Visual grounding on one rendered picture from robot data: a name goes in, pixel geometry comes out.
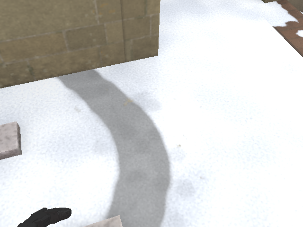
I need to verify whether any robot left hand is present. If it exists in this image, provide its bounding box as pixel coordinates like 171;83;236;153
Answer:
17;207;72;227

